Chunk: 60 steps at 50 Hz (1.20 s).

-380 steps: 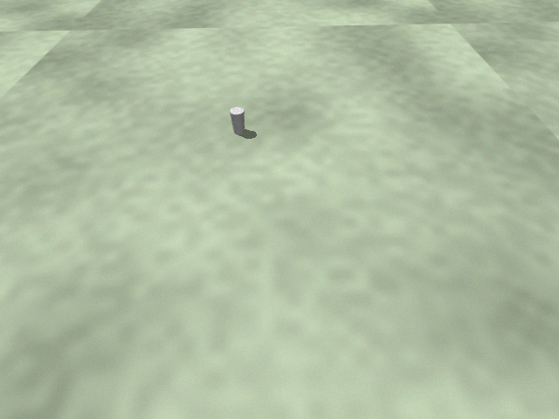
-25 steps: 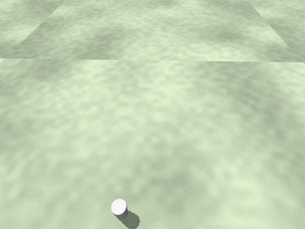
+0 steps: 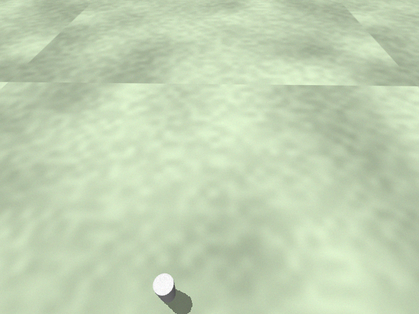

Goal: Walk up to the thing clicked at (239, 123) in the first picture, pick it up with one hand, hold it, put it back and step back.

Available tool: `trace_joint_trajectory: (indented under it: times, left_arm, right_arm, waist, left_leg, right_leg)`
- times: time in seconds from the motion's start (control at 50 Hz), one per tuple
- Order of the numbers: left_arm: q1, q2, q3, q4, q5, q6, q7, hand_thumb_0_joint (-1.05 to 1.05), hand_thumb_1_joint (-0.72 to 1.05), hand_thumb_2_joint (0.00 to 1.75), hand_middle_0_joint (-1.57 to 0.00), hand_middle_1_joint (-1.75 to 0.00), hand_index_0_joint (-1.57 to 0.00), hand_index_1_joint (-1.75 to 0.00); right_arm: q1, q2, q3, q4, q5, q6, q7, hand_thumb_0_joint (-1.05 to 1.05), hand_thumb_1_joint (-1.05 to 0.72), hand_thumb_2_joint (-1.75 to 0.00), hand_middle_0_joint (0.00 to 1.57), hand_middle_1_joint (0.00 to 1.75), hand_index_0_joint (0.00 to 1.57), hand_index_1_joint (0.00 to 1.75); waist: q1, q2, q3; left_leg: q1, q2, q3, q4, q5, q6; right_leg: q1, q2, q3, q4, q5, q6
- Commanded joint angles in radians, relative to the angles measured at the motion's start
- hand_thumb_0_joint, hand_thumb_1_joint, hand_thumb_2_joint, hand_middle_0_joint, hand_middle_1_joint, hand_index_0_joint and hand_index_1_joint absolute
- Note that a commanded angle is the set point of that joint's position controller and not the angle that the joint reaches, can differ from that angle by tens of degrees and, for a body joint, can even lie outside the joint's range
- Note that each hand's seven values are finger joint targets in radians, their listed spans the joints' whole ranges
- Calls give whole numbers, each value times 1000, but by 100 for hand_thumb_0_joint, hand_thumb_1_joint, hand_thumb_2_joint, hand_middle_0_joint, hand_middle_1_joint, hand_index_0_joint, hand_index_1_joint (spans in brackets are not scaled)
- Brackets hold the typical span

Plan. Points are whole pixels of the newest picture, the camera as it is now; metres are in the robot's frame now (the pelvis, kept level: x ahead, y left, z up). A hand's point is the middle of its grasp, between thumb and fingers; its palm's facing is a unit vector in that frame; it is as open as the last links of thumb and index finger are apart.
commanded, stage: stand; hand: left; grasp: from the side
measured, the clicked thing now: (165, 289) +0.38 +0.22 -0.71
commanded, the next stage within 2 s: go down in 0.84 s
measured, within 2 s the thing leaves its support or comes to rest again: neither
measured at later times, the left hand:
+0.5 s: hand out of the picture +0.07 +0.25 -0.16, palm faces -0.03 -0.94 -0.35, open 7.4 cm
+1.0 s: hand out of the picture +0.09 +0.25 -0.16, palm faces +0.01 -0.94 -0.34, open 7.5 cm
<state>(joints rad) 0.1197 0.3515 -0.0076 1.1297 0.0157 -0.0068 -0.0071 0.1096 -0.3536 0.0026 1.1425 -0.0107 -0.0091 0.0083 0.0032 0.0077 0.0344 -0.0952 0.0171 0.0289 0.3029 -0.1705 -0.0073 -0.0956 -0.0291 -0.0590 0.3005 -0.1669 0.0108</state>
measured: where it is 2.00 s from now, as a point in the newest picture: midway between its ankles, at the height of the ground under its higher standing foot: outside the picture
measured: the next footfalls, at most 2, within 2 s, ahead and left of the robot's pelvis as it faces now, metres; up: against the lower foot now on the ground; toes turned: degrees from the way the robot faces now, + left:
none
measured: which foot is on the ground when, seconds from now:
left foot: down 0.00-1.00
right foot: down 0.00-1.00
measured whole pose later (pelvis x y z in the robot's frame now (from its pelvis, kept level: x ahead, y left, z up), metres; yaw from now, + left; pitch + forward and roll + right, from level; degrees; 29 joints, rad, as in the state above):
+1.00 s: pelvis +0.01 +0.00 +0.00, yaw +0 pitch +0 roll +0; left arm 0.12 0.34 0.01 1.07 -0.01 -0.01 0.01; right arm 0.14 -0.35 0.01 1.04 0.02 -0.01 -0.01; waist 0.00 0.01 0.03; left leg -0.14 0.02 0.03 0.34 -0.20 0.00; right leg -0.14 -0.03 -0.06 0.34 -0.19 0.01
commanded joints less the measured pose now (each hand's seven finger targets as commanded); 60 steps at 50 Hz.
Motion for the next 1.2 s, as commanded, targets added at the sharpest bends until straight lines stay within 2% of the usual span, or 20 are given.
trace_joint_trajectory:
  times: [0.0,0.24,0.46,0.6,0.8,0.9,0.92,0.94,0.96,0.98,1.0,1.02,1.04,1.08,1.1,1.12,1.16,1.18]
  left_arm:
    - [-44,216,44,-58,-6,-26,16,0,90,90,-20,-30,-20,-30]
    - [-43,217,47,-55,-6,-24,15,0,90,90,-20,-30,-20,-30]
    - [-36,212,45,-55,-6,-24,17,0,90,90,-20,-30,-20,-30]
    - [-41,210,45,-57,-5,-23,18,0,90,90,-20,-30,-20,-30]
    - [-38,213,48,-60,-3,-25,18,0,90,90,-20,-30,-20,-30]
    - [-36,211,48,-58,-5,-23,16,0,90,90,-20,-30,-20,-30]
    - [-34,208,47,-58,-3,-23,16,0,82,82,-28,-22,-26,-22]
    - [-385,48,55,-409,-59,-111,32,0,74,74,-20,-14,-18,-14]
    - [-488,93,71,-333,-60,-99,39,0,66,66,-12,-6,-10,-6]
    - [-325,167,122,-164,-41,-60,45,0,58,58,-4,-2,-2,-1]
    - [-233,181,146,-97,-35,-44,36,0,50,50,-2,-3,-2,-2]
    - [-279,222,163,-123,-16,-45,30,0,42,42,-1,-3,-2,-2]
    - [-333,276,199,-195,-6,-62,24,0,34,34,-1,-4,-2,-3]
    - [-163,237,223,-89,35,-40,-3,0,23,20,-2,-5,-3,-4]
    - [-98,240,245,-74,48,-32,-12,0,20,19,-2,-6,-3,-5]
    - [-72,254,275,-129,52,-29,-14,0,13,16,-3,-5,-4,-4]
    - [-66,237,280,-176,55,-5,-10,0,2,11,-5,-5,-6,-4]
    - [-88,217,270,-188,53,9,-10,0,0,12,-5,-6,-6,-4]
  right_arm:
    - [-43,-212,-38,-57,-2,-22,-14,0,-90,-90,20,30,20,30]
    - [-31,-206,-32,-57,-1,-22,-16,0,-90,-90,20,30,20,30]
    - [-39,-209,-33,-62,1,-24,-17,0,-90,-90,20,30,20,30]
    - [-32,-209,-32,-63,1,-21,-19,0,-90,-90,20,30,20,30]
    - [-45,-211,-35,-72,0,-21,-19,0,-90,-90,20,30,20,30]
    - [-42,-212,-34,-69,0,-23,-18,0,-90,-90,20,30,20,30]
    - [-46,-210,-34,-71,2,-23,-18,0,-93,-91,21,30,20,30]
    - [-6,-42,6,-350,71,-71,-40,0,-99,-92,20,30,20,30]
    - [47,-70,-2,-289,70,-68,-49,0,-101,-93,20,30,20,30]
    - [73,-97,-17,-279,67,-57,-54,0,-104,-94,20,30,20,30]
    - [84,-104,-29,-309,67,-48,-53,0,-100,-93,20,30,20,30]
    - [94,-104,-41,-329,57,-48,-57,0,-102,-93,20,30,20,30]
    - [120,-102,-55,-347,53,-55,-64,0,-101,-93,20,30,20,30]
    - [163,-94,-75,-374,34,-59,-54,0,-98,-92,20,30,20,30]
    - [169,-93,-85,-392,29,-61,-47,0,-97,-92,20,30,20,30]
    - [173,-87,-89,-420,29,-64,-45,0,-98,-92,20,30,20,30]
    - [148,-74,-86,-472,30,-65,-45,0,-95,-91,20,30,20,30]
    - [136,-66,-82,-487,31,-65,-44,0,-94,-91,20,30,20,30]
  waist:
    - [-2,-13,-51]
    - [-5,-4,-45]
    - [-1,-12,-65]
    - [-5,-3,-48]
    - [-2,-3,-62]
    - [1,3,-51]
    - [2,-3,-62]
    - [-132,18,39]
    - [-92,-8,-18]
    - [-79,-54,-8]
    - [-42,-59,-10]
    - [-38,-69,-72]
    - [-24,-36,-174]
    - [-20,-28,-254]
    - [4,-29,-269]
    - [31,4,-321]
    - [33,56,-317]
    - [27,35,-292]
  left_leg:
    - [-1,126,-103,-51,115,21]
    - [-6,122,-103,-57,110,17]
    - [26,131,-104,-42,198,21]
    - [10,127,-97,-43,159,20]
    - [19,129,-95,-42,174,25]
    - [16,131,-101,-53,155,23]
    - [26,133,-99,-47,172,26]
    - [-117,-15,19,35,26,22]
    - [-111,-20,13,53,17,25]
    - [-141,-27,15,77,-14,29]
    - [-183,-23,20,109,0,27]
    - [-198,-25,17,144,16,29]
    - [-184,-24,13,175,45,26]
    - [-243,-29,6,254,99,22]
    - [-286,-32,5,284,114,21]
    - [-283,-35,5,293,139,14]
    - [-301,-38,6,297,116,9]
    - [-338,-36,2,309,101,8]
  right_leg:
    - [6,-120,110,-52,91,-26]
    - [7,-120,113,-46,96,-26]
    - [16,-118,103,-34,167,-25]
    - [18,-122,109,-45,153,-26]
    - [29,-122,105,-43,169,-25]
    - [18,-119,106,-41,129,-29]
    - [20,-120,104,-40,144,-29]
    - [-228,21,44,37,83,-20]
    - [-174,17,32,48,60,-19]
    - [-185,21,20,54,14,-21]
    - [-199,23,14,83,8,-24]
    - [-204,22,17,114,18,-24]
    - [-188,19,26,155,63,-22]
    - [-203,17,27,240,123,-26]
    - [-203,17,28,270,136,-28]
    - [-179,18,28,287,152,-31]
    - [-204,19,32,292,115,-37]
    - [-226,20,28,301,95,-36]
